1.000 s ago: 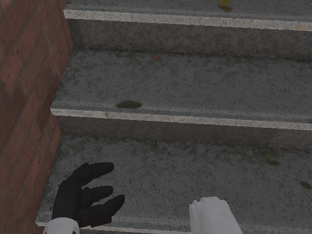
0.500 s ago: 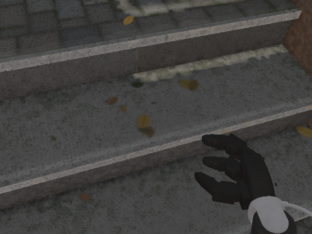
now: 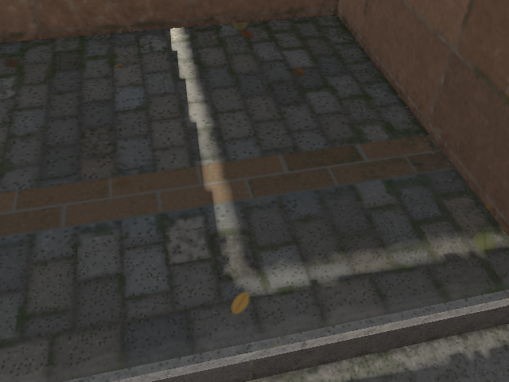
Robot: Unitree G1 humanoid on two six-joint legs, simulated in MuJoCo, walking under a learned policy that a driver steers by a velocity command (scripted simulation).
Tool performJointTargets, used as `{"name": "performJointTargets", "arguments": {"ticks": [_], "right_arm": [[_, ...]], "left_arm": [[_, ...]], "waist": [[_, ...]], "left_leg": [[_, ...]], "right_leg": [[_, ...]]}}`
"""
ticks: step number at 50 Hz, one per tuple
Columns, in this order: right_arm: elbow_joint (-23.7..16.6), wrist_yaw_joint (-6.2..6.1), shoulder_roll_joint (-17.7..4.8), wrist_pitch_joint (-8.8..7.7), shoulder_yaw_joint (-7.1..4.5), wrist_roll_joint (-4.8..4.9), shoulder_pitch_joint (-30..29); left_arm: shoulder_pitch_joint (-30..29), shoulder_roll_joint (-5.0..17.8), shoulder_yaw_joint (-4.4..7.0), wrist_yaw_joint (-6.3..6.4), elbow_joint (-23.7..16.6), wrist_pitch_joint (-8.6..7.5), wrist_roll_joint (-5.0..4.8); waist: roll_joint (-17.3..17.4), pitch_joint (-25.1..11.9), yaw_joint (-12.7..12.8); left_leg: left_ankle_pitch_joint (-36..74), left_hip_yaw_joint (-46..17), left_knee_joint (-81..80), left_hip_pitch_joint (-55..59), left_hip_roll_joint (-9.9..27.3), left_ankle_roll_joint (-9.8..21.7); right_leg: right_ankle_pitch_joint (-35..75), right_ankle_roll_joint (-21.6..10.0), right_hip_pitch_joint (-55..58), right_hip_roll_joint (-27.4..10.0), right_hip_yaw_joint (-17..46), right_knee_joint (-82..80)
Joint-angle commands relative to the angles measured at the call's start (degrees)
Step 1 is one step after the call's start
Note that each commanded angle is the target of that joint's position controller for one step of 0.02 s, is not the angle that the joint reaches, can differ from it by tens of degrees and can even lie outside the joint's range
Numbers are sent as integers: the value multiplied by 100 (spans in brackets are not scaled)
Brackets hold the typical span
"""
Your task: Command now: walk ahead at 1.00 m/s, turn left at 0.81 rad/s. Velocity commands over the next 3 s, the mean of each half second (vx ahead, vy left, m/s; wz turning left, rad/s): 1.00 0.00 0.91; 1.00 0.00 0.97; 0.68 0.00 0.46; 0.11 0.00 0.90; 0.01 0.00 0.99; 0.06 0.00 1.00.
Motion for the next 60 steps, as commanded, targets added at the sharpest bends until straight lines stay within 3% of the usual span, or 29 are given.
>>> {"name": "performJointTargets", "arguments": {"ticks": [1,6,8,10,11,12,13,14,15,17,22,24,26,29,30,31,33,35,36,39,42,47,48,49,50,51,52,55,60], "right_arm": [[-1066,-6,1058,279,605,-19,-982],[-2266,-305,905,591,885,9,-2961],[-1399,26,-76,720,623,-157,-1266],[-810,-60,-611,731,329,-64,549],[-941,-41,-868,583,240,-68,1038],[-1036,55,-1200,496,17,68,212],[-853,40,-1610,482,-142,157,-535],[-965,-95,-1464,630,-64,101,-1022],[-759,-156,-1431,614,-85,47,-783],[167,-78,-1050,389,54,-140,141],[902,63,-524,-62,283,-165,730],[951,-26,-576,7,257,42,520],[440,-152,-927,-26,147,289,-27],[-72,-23,-2243,-354,-464,79,-761],[-296,123,-1482,-490,-339,-61,-1471],[-718,247,-140,-478,14,-163,-1480],[-887,201,-18,-237,100,-285,-908],[-995,158,458,130,400,-360,-804],[-1036,129,527,317,451,-251,-932],[-1301,150,325,545,491,-13,-1516],[-1320,198,-273,603,287,-200,-1815],[-862,398,-686,508,157,30,-1108],[-811,408,-642,504,177,-195,-730],[-533,359,-873,482,63,-253,261],[-253,249,-1108,448,-87,-127,659],[-290,128,-1446,410,-93,-99,487],[-506,23,-1628,404,-63,-244,393],[-276,-171,-1096,268,83,-280,81],[30,-36,-954,-129,257,-117,-432]], "left_arm": [[1062,-550,-163,45,806,-338,79],[448,-128,-350,28,1235,-386,-33],[236,1009,-180,323,605,-479,-575],[53,2521,226,311,77,-562,-588],[-329,2556,387,74,-213,-584,-580],[-40,1840,372,-140,-337,-530,-478],[43,828,128,-397,-958,-482,-70],[293,449,-36,-419,-1399,-545,301],[-262,325,-120,-350,-1689,-523,310],[-951,-626,-573,-123,-2264,-392,389],[-2343,-991,-875,234,-3005,-81,323],[-2569,-588,-882,233,-3231,-6,121],[-1251,-244,-650,250,-2711,35,-57],[1270,777,-17,295,-2069,176,-153],[1840,1332,174,233,-1575,79,-136],[1475,1394,128,183,-1229,55,-5],[114,302,-98,192,-1134,-63,-23],[329,-513,-302,130,-344,-219,-65],[717,-316,-201,96,75,-310,-27],[1040,-335,-234,20,559,-440,-47],[1113,377,-72,109,674,-543,-174],[1376,1520,173,397,370,-451,-264],[1729,1504,170,438,384,-357,-313],[1678,1509,189,440,255,-259,-285],[1095,1388,238,384,38,-176,-155],[798,412,-28,319,-469,-214,103],[1595,497,-106,266,-901,-241,-154],[855,1030,-81,122,-876,-174,-30],[320,762,-164,-83,-1161,92,-55]], "waist": [[-455,1138,101],[-267,1927,-668],[-332,244,-1054],[-641,-1846,-1735],[-1075,-2158,-1772],[-512,-1641,-1272],[1545,-980,-340],[672,-1977,147],[39,-1316,-81],[-223,593,247],[-211,1560,382],[-358,1439,379],[-648,-382,1046],[-17,-2230,2513],[-1439,-2116,2594],[-2866,-1598,1715],[-1221,-552,626],[-109,750,3],[35,1111,44],[-179,1544,-120],[-422,1073,-50],[-909,14,-345],[-1146,-53,-388],[-938,-336,-864],[-393,-139,-1117],[98,-512,-543],[-157,-1867,-35],[-944,256,139],[-553,1627,798]], "left_leg": [[-1522,-700,1674,-3296,210,374],[-2075,332,-981,-2313,48,361],[-855,1781,-2591,1752,-550,107],[-947,1645,-3036,3065,-839,47],[-1491,946,-4858,3364,-873,17],[-1118,-266,-7210,3246,-988,372],[2629,-2444,-7767,4015,-98,885],[170,-4263,-8690,4269,402,1432],[-2399,-4732,-9436,3635,568,1518],[-1737,-3804,-9538,2630,369,1070],[-1012,-2329,-10069,1243,215,588],[-447,-1960,-11760,-130,20,929],[4553,-1497,-11379,-1131,75,806],[9155,-1971,-6822,2047,496,420],[4847,-1433,-4068,1521,-341,146],[0,-999,-2244,-233,-937,-38],[-77,-576,-246,-1690,-352,86],[-117,-538,-75,-2086,55,161],[-524,-442,554,-2648,-62,99],[-813,-402,-1856,-2309,198,-52],[393,415,-4181,-832,23,-182],[524,1651,-6941,2339,-802,25],[289,1386,-7472,3412,-659,205],[539,975,-8155,4891,-598,498],[883,-53,-8936,5641,75,912],[2334,-730,-7297,5992,652,665],[2364,-2611,-7917,7109,1843,1636],[-1392,-2752,-10198,4193,1648,1290],[1600,-456,-10683,1622,685,619]], "right_leg": [[1623,-688,1392,-1714,1862,-2890],[3000,-182,-706,-1044,-701,-5141],[8939,-743,-1007,-879,-1162,-4486],[13068,-899,923,-1356,-688,-1787],[13031,-856,1515,-1539,-258,7],[7929,-535,1192,-782,162,2448],[1757,-9,-1622,535,633,5367],[1862,-103,-2579,403,1638,7363],[1714,-121,-3284,344,1590,8162],[873,-311,-4846,215,1435,9137],[-1105,-581,-5788,-202,1265,8664],[-799,-364,-3392,-275,428,5397],[857,-332,1670,209,-103,3897],[-1363,-444,2346,337,1000,1536],[-1939,-710,2673,-375,2087,327],[-887,-1027,2541,-1391,4814,-1658],[-2895,-1548,1907,-2095,6162,-2428],[-1858,-906,585,-1872,4157,-2307],[-752,-742,853,-1567,3201,-2240],[1486,-53,567,-1140,1152,-2863],[3761,120,901,-821,-123,-3546],[8779,87,2209,-921,-583,-2256],[9001,153,1644,-1236,-293,-1029],[8640,186,801,-1139,-150,723],[3141,82,-450,-312,-34,3281],[-625,-199,-1697,-72,288,4810],[-403,-163,-2359,-338,1273,5094],[460,-23,-2671,-679,1244,4000],[1411,88,-1245,-957,1199,827]]}}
